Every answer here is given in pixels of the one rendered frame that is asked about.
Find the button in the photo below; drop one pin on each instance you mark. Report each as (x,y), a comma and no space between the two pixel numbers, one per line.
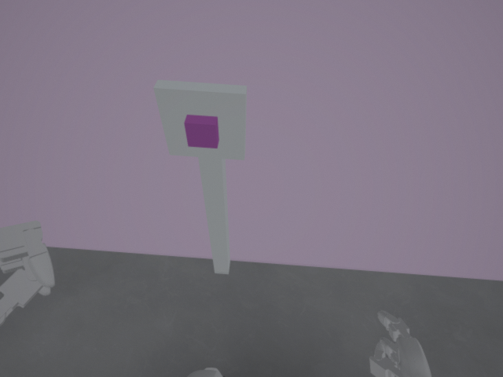
(202,131)

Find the panel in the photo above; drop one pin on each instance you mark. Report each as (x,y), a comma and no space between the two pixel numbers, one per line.
(176,100)

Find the robot left hand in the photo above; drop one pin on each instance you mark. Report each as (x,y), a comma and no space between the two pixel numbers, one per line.
(21,248)

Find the robot right hand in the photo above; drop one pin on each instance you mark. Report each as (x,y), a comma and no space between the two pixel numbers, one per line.
(407,356)

